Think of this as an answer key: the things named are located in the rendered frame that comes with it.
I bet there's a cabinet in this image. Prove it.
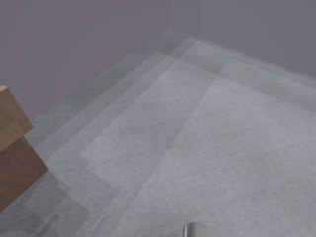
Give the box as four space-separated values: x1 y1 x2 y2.
0 136 48 213

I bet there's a drawer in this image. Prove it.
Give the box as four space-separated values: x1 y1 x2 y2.
0 85 34 152

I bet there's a robot right thigh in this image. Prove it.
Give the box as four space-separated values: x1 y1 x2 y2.
183 222 214 237

